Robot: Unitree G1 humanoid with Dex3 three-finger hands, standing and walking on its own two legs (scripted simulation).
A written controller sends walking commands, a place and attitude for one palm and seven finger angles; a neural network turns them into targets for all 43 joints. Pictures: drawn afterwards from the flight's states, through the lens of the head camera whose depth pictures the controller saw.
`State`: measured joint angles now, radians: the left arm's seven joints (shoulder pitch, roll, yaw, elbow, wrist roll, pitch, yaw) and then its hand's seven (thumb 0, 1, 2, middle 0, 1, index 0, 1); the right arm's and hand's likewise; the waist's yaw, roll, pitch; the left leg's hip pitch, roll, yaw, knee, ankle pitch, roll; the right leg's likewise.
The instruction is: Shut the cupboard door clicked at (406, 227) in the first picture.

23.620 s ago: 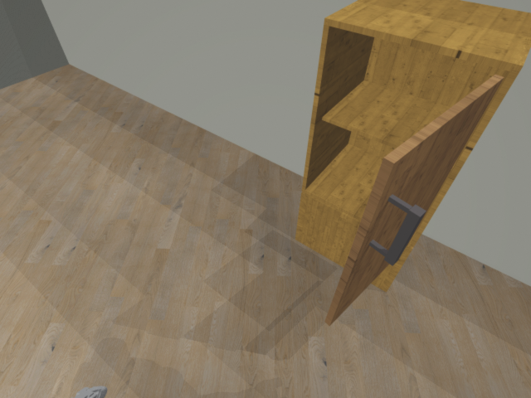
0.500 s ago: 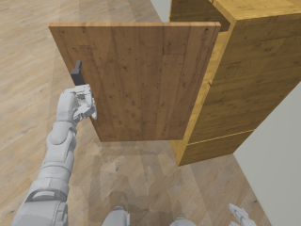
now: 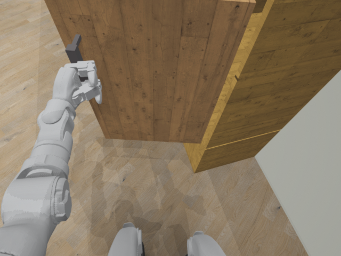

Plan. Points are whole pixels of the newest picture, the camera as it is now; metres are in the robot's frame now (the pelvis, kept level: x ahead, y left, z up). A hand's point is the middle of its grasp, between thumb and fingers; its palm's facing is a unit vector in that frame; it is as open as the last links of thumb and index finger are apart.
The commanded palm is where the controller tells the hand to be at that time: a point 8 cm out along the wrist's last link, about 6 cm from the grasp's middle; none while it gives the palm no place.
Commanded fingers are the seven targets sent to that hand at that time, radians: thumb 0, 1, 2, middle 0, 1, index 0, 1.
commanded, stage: push the door shut along its arc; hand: left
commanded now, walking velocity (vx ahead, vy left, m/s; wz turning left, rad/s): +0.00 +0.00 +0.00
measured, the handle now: (84, 67) +0.55 +0.20 +0.09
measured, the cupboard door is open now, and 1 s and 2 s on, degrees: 71 59 53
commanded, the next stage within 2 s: pull the fist back off the door in 1.12 s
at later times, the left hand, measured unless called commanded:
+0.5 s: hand (112, 69) +0.54 +0.13 +0.09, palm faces -0.26 -0.97 -0.03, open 3.1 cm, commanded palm +0.54 +0.16 +0.09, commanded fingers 0.00 0.90 0.90 -1.30 -1.50 -1.30 -1.50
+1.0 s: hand (127, 56) +0.58 +0.09 +0.10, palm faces -0.36 -0.93 -0.03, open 2.9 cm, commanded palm +0.60 +0.11 +0.09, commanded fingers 0.00 0.90 0.90 -1.30 -1.50 -1.30 -1.50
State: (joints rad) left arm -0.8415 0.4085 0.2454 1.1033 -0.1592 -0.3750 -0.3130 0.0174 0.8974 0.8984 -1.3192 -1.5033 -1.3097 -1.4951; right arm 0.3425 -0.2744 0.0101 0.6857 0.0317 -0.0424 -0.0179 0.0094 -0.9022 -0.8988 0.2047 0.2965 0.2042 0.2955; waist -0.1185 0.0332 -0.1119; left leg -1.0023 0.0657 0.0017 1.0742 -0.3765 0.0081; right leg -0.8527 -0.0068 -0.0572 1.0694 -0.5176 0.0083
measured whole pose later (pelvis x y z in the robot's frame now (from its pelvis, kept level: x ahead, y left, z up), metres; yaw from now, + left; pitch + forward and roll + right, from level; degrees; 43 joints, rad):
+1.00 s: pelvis +0.01 +0.00 -0.03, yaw -3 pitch +27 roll -5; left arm -1.31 0.61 0.27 1.33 -0.02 -0.22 -0.44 -0.02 0.87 0.92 -1.30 -1.50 -1.30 -1.49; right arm 0.40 -0.27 0.04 0.68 -0.01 -0.06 0.00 0.01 -0.90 -0.90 0.21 0.30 0.21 0.30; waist -0.26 0.06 -0.11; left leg -1.27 0.10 -0.01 1.22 -0.43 0.01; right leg -1.11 0.03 -0.06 1.19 -0.55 0.01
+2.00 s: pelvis +0.04 -0.02 +0.01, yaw +0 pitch +20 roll -1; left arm -0.80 0.20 0.24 1.02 -0.04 -0.43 0.10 0.02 0.90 0.90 -1.30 -1.50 -1.30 -1.50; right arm 0.41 -0.27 -0.05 0.66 -0.04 0.01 0.08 0.01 -0.90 -0.90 0.20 0.30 0.20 0.30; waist -0.15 0.04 -0.14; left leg -0.96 0.08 0.00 1.01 -0.41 -0.02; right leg -0.82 0.02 -0.05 1.01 -0.54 -0.02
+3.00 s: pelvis +0.04 +0.00 +0.08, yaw +0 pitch -1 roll +0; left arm 0.03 0.29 0.10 0.06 -0.08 -0.06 0.05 0.02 0.89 0.90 -1.01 -1.18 -1.01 -1.17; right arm 0.15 -0.23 0.05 0.55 0.06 0.03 -0.09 0.01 -0.90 -0.90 0.20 0.30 0.20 0.30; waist 0.02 0.04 -0.02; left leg -0.29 0.03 0.05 0.53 -0.23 0.01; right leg -0.16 -0.03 -0.02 0.51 -0.34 0.02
